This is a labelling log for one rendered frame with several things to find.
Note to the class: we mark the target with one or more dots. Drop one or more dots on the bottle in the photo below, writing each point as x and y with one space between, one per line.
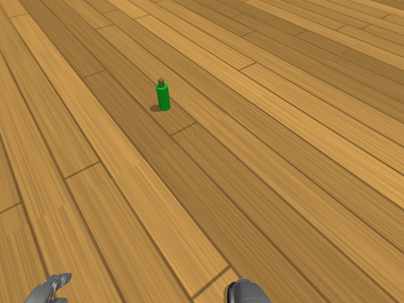
163 95

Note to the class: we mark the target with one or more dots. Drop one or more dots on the left robot hand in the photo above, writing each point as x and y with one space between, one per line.
43 293

